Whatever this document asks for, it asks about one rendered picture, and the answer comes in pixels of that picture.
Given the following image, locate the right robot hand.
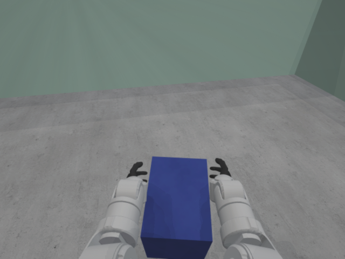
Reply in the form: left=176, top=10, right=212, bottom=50
left=209, top=158, right=231, bottom=179

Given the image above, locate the left robot hand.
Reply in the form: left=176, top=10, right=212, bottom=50
left=127, top=162, right=147, bottom=182

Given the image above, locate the right robot upper arm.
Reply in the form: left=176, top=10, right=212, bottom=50
left=223, top=242, right=283, bottom=259

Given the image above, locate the robot left forearm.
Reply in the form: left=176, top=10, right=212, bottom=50
left=79, top=176, right=147, bottom=258

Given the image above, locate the left robot upper arm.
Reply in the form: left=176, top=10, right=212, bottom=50
left=79, top=242, right=137, bottom=259

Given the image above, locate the robot right forearm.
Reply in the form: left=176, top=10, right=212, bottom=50
left=210, top=174, right=278, bottom=252

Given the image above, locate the carton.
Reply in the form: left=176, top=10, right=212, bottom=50
left=140, top=156, right=212, bottom=259

